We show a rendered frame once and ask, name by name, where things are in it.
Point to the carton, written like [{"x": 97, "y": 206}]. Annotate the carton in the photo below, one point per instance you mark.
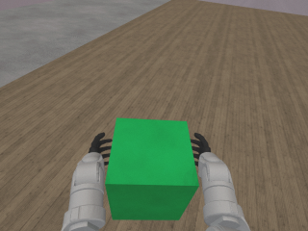
[{"x": 151, "y": 172}]

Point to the robot left forearm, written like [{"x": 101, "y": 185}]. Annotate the robot left forearm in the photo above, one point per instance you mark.
[{"x": 86, "y": 210}]

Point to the robot right hand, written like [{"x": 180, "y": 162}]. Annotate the robot right hand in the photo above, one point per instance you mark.
[{"x": 203, "y": 146}]

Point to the robot left hand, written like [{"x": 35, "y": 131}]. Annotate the robot left hand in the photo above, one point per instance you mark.
[{"x": 96, "y": 143}]

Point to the robot right forearm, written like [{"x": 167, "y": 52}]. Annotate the robot right forearm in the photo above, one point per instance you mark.
[{"x": 221, "y": 206}]

